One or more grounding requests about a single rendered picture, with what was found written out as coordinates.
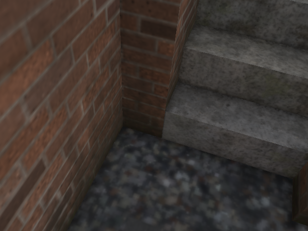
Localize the stairs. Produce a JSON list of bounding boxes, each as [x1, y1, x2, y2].
[[162, 0, 308, 179]]

